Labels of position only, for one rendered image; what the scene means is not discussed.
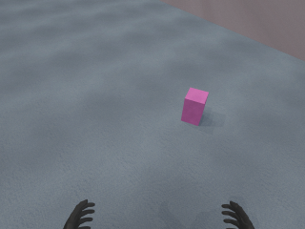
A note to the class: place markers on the carton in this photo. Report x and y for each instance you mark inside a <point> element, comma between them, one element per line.
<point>193,107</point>

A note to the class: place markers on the right robot hand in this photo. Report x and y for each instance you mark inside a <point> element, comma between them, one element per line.
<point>242,220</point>

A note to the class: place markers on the left robot hand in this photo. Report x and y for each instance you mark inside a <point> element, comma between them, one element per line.
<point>75,219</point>

